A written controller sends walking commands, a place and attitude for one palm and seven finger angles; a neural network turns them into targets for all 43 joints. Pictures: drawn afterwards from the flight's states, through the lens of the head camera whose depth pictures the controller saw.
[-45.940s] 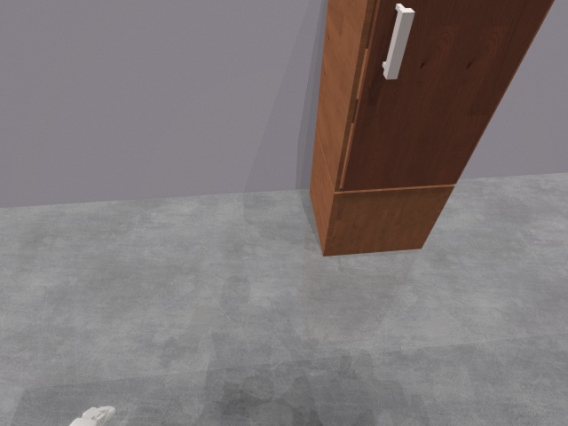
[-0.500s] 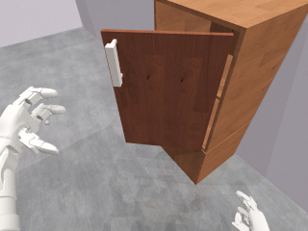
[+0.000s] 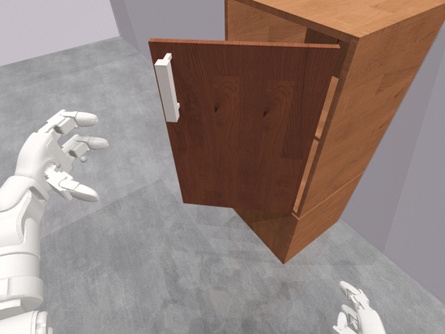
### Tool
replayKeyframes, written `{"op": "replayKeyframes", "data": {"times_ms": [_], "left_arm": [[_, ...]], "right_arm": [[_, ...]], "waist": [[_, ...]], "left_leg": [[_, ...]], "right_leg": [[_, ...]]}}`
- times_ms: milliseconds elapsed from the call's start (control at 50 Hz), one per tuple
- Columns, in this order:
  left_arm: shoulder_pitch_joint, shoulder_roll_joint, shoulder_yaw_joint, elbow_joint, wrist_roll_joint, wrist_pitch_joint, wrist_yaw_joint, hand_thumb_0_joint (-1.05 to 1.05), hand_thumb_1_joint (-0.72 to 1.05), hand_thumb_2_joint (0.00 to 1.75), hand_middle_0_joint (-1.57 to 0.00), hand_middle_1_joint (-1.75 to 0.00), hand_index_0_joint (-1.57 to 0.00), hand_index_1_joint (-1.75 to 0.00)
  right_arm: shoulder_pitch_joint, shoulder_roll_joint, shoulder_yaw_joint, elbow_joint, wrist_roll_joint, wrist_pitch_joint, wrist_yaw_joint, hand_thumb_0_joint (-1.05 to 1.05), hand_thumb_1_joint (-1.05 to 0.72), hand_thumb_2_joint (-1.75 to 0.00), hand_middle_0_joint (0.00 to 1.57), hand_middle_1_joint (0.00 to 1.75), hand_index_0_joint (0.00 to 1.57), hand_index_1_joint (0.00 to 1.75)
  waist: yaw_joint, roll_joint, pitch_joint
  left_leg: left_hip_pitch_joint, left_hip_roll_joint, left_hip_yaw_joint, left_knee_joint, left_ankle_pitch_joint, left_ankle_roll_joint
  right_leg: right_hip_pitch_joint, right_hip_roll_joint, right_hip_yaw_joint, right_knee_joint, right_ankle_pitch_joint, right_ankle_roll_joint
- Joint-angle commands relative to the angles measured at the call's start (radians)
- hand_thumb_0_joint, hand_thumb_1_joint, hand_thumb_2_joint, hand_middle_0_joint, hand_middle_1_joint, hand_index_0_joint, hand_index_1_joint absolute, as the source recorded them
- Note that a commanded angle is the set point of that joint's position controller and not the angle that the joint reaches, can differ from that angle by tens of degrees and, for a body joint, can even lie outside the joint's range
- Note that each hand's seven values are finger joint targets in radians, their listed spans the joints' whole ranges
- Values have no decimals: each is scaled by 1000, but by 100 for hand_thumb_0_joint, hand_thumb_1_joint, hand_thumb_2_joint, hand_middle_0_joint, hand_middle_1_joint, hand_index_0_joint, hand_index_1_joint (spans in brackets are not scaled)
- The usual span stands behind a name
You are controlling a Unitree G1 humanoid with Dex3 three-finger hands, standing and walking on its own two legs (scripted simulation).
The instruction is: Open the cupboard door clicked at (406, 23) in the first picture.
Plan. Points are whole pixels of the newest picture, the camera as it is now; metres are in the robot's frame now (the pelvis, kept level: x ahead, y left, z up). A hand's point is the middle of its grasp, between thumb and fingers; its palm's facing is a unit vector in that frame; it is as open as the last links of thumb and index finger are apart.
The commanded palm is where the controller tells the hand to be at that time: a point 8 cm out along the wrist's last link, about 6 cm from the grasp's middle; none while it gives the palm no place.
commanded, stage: move the hooked fingers beside the handle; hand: left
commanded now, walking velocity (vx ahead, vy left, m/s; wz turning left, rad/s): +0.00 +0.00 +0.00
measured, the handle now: (170, 88) +0.59 +0.18 +0.15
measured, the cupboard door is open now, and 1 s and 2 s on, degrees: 46 46 46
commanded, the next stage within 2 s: none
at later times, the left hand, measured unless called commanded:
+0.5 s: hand (106, 132) +0.40 +0.25 +0.17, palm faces -0.03 -1.00 -0.03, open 14.0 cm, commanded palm +0.39 +0.30 +0.17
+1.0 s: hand (125, 111) +0.47 +0.24 +0.17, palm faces -0.03 -1.00 -0.02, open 14.0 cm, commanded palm +0.47 +0.30 +0.16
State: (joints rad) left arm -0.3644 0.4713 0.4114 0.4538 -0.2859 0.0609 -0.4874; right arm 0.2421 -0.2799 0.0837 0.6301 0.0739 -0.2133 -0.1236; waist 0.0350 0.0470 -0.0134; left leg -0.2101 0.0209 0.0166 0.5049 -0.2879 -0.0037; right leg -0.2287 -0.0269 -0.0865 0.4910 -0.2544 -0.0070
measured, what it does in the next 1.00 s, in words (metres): stands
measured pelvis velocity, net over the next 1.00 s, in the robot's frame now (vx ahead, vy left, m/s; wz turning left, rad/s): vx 0.00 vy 0.01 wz -0.03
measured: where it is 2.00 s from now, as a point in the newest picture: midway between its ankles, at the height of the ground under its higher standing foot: outside the picture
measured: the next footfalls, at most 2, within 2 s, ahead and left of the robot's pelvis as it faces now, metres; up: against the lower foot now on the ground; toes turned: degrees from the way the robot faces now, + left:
none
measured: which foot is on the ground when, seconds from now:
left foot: down 0.00-1.00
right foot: down 0.00-1.00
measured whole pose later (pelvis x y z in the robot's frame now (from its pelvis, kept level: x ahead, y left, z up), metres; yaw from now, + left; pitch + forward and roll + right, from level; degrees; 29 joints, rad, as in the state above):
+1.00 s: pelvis +0.00 +0.01 -0.01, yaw -2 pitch +8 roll -1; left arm -0.91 0.64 0.42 1.16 -0.14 -0.14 -0.44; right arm 0.38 -0.31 0.05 0.68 0.05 -0.08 -0.09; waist -0.10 0.02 -0.04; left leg -0.41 0.03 0.05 0.58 -0.31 0.01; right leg -0.43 -0.02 -0.05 0.55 -0.26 0.00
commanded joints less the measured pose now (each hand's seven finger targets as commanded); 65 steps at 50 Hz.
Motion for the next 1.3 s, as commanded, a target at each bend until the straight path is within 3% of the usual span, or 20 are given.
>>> {"op": "replayKeyframes", "data": {"times_ms": [0,40,80,140,180,340,400,520,540,640,720,760,800,860,940,1040,1080,1120,1200,1280], "left_arm": [[-441,314,81,-126,-8,-65,16,0,-50,30,-30,-120,-30,-120],[-430,358,122,-128,-6,-80,22,0,-50,30,-30,-120,-30,-120],[-448,312,87,-148,-7,-95,19,0,-50,30,-30,-120,-30,-120],[-422,318,98,-74,-13,-91,20,0,-50,30,-30,-120,-30,-120],[-478,304,69,-50,0,-82,22,0,-50,30,-30,-120,-30,-120],[-605,378,101,25,21,-129,40,0,-50,30,-30,-120,-30,-120],[-682,330,43,45,36,-149,37,0,-50,30,-30,-120,-30,-120],[-727,311,19,136,49,-159,51,0,-50,30,-30,-120,-30,-120],[-728,308,15,161,47,-158,55,0,-50,30,-30,-120,-30,-120],[-799,367,46,259,72,-175,77,0,-50,30,-30,-120,-30,-120],[-890,397,53,255,97,-231,84,0,-50,30,-30,-120,-30,-120],[-897,416,68,281,91,-244,77,0,-50,30,-30,-120,-30,-120],[-892,423,75,372,91,-244,66,0,-50,30,-30,-120,-30,-120],[-937,441,60,446,110,-244,53,0,-50,30,-30,-120,-30,-120],[-1030,485,53,512,125,-268,43,0,-50,30,-30,-120,-30,-120],[-1150,479,27,530,126,-305,27,0,-50,30,-30,-120,-30,-120],[-1145,539,74,568,132,-302,23,0,-50,30,-30,-120,-30,-120],[-1164,516,43,613,149,-288,26,0,-50,30,-30,-120,-30,-120],[-1186,591,83,642,177,-281,46,0,-50,30,-30,-120,-30,-120],[-1225,601,78,657,193,-290,53,0,-50,30,-30,-120,-30,-120]], "right_arm": [[-65,-135,-58,-149,2,-54,-11,0,-90,-90,20,30,20,30],[-55,-136,-59,-156,-4,-52,-4,0,-90,-90,20,30,20,30],[-50,-130,-63,-161,-2,-52,0,0,-90,-90,20,30,20,30],[-28,-142,-66,-151,-4,-44,5,0,-90,-90,20,30,20,30],[-23,-145,-68,-145,2,-36,4,0,-90,-90,20,30,20,30],[34,-159,-78,-121,-6,-12,5,0,-90,-90,20,30,20,30],[46,-154,-80,-112,-5,-11,4,0,-90,-90,20,30,20,30],[78,-161,-85,-94,-8,4,10,0,-90,-90,20,30,20,30],[85,-165,-85,-91,-11,11,13,0,-90,-90,20,30,20,30],[114,-174,-88,-80,-14,39,18,0,-90,-90,20,30,20,30],[142,-171,-94,-74,-19,48,21,0,-90,-90,20,30,20,30],[158,-176,-95,-68,-22,57,22,0,-90,-90,20,30,20,30],[169,-180,-95,-58,-20,67,22,0,-90,-90,20,30,20,30],[186,-187,-94,-49,-20,83,23,0,-90,-90,20,30,20,30],[216,-201,-97,-40,-22,104,21,0,-90,-90,20,30,20,30],[264,-204,-100,-16,-31,116,18,0,-90,-90,20,30,20,30],[284,-212,-103,-7,-33,127,19,0,-90,-90,20,30,20,30],[294,-210,-100,1,-36,136,22,0,-90,-90,20,30,20,30],[328,-219,-102,-5,-44,160,27,0,-90,-90,20,30,20,30],[350,-220,-103,-9,-48,178,32,0,-90,-90,20,30,20,30]], "waist": [[-26,23,-227],[-7,28,-267],[-16,49,-297],[-13,-27,-258],[-31,13,-232],[-49,-12,-288],[-67,61,-294],[-76,40,-304],[-78,-5,-300],[-89,-37,-291],[-94,52,-378],[-99,16,-401],[-105,-25,-357],[-114,9,-333],[-151,-17,-320],[-183,60,-411],[-179,30,-447],[-193,64,-397],[-196,49,-424],[-211,69,-439]], "left_leg": [[49,-31,-28,-66,193,30],[59,-32,-31,-59,248,28],[81,-29,-26,-54,289,28],[51,-24,-24,-55,289,30],[39,-25,-18,-60,251,28],[37,-21,-19,-42,265,32],[63,-21,-23,-36,281,28],[57,-17,-30,-30,302,25],[47,-15,-30,-27,312,28],[-6,-14,-24,-21,273,33],[33,-16,-23,1,327,30],[34,-12,-26,10,358,31],[-21,-15,-18,8,312,35],[-55,-19,-12,16,286,36],[-101,-16,-12,32,231,41],[-57,-13,-26,61,270,38],[-66,-10,-34,69,293,37],[-93,-11,-31,71,277,36],[-113,-6,-38,83,294,37],[-112,-3,-36,97,307,37]], "right_leg": [[35,25,38,-58,194,-18],[73,27,36,-45,249,-24],[73,27,37,-35,293,-22],[62,31,34,-36,303,-21],[23,28,36,-41,266,-19],[32,30,45,-33,279,-20],[-4,31,42,-29,278,-23],[-23,32,36,-21,284,-25],[-17,34,35,-19,299,-24],[-25,32,42,-12,286,-19],[-14,31,52,8,330,-21],[-5,35,52,15,362,-18],[-12,34,53,14,346,-14],[-40,31,58,18,334,-14],[-77,32,65,21,291,-8],[-113,39,65,35,299,-10],[-104,41,65,43,320,-6],[-142,40,62,39,303,-5],[-145,43,62,47,308,-3],[-163,49,64,51,318,-1]]}}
